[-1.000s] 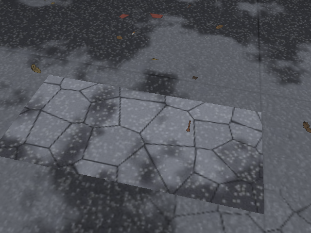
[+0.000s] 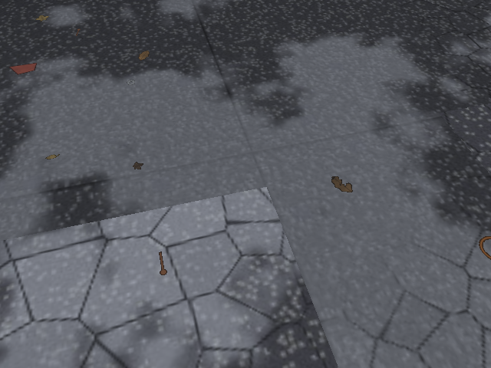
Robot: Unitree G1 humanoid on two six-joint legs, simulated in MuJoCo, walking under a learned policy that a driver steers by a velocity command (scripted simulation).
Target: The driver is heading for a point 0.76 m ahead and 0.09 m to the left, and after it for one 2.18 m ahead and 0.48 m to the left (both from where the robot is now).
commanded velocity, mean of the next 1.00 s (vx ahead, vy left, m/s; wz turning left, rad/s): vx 0.44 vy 0.00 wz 0.08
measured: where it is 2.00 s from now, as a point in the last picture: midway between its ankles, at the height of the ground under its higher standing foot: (245, 281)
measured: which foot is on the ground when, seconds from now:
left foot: down 0.00-0.44, up 0.46-0.92, down 0.94-1.00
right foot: down 0.00-0.00, up 0.02-0.40, down 0.42-0.92, up 0.94-1.00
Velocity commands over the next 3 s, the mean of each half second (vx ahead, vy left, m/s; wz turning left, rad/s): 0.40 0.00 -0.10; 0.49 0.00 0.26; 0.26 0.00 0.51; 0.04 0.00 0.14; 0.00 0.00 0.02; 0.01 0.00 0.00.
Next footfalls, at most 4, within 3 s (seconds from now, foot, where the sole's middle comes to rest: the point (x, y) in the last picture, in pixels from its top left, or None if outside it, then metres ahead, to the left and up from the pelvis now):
0.42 right None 0.29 -0.15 -0.77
0.94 left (227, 325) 0.62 0.08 -0.77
1.38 right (269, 247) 0.88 -0.05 -0.77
1.72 left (206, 295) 0.71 0.15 -0.77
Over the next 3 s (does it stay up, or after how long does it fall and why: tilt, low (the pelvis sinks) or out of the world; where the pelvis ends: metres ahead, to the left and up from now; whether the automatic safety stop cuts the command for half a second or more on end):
stays up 0.76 0.05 0.00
